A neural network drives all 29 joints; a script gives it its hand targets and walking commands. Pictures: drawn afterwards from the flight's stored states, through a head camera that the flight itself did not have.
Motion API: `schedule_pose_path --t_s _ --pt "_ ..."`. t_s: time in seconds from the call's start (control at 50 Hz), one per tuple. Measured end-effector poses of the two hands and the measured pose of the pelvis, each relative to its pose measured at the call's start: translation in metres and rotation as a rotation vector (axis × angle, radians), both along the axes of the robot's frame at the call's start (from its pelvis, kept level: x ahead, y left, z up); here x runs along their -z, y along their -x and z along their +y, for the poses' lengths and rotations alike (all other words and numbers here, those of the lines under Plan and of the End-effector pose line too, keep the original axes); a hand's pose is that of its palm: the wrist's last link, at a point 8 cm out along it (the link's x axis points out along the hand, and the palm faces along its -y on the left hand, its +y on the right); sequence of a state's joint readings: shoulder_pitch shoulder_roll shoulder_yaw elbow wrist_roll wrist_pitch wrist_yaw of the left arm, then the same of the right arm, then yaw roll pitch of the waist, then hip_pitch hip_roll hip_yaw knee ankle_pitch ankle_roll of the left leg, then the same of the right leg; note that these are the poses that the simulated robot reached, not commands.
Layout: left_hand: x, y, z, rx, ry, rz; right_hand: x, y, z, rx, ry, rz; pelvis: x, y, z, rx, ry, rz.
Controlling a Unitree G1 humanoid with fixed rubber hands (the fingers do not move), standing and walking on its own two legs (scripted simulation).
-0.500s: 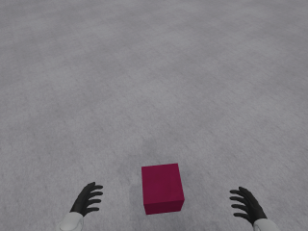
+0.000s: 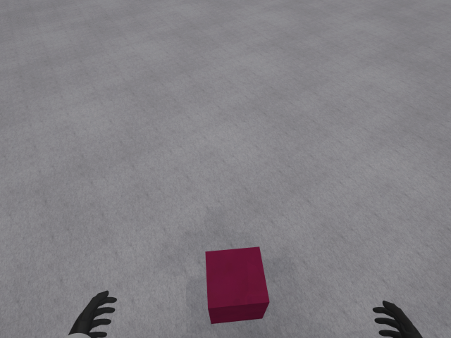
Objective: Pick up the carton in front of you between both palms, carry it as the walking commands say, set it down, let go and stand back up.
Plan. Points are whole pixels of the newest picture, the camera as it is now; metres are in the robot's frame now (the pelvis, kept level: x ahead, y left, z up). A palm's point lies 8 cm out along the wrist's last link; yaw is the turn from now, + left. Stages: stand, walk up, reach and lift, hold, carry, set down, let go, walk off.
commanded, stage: stand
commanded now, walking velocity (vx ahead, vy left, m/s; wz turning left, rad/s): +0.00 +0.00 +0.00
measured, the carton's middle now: (234, 286) +0.40 +0.00 -0.64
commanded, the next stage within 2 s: none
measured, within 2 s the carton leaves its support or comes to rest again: neither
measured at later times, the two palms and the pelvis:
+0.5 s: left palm out of the picture +0.11 +0.30 -0.09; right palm out of the picture +0.11 -0.29 -0.08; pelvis +0.00 +0.00 +0.01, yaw +0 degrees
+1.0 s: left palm out of the picture +0.07 +0.30 -0.09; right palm out of the picture +0.08 -0.30 -0.09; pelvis -0.02 +0.00 +0.01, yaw +0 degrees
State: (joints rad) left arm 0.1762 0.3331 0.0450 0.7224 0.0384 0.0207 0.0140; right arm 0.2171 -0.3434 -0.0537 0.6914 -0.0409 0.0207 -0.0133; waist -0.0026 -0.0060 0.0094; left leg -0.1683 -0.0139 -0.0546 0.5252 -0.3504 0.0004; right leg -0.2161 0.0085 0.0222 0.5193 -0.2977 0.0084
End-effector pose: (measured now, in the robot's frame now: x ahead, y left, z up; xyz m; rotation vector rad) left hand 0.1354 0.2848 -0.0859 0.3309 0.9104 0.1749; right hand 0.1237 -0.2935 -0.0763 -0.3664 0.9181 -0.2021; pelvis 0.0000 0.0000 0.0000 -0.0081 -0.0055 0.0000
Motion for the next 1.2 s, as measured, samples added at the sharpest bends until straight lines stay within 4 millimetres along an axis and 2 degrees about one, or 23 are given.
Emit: schedule_pose_path --t_s 0.3,0.86,1.2 --pt "0.004 0.004 0.005 -0.014 -0.008 0.046 0.007 0.001 0.005 0.003 -0.01 0.044 -0.004 -0.005 0.002 -0.006 -0.002 -0.011" --pt "0.008 0.056 0.018 -0.061 -0.026 0.153 0.011 0.036 -0.009 0.012 0.002 0.124 -0.01 0.016 -0.001 -0.005 -0.005 -0.035" --pt "0.008 0.069 0.022 -0.074 -0.031 0.186 0.013 0.049 -0.014 0.023 0.006 0.161 -0.011 0.023 -0.002 -0.005 -0.006 -0.038"
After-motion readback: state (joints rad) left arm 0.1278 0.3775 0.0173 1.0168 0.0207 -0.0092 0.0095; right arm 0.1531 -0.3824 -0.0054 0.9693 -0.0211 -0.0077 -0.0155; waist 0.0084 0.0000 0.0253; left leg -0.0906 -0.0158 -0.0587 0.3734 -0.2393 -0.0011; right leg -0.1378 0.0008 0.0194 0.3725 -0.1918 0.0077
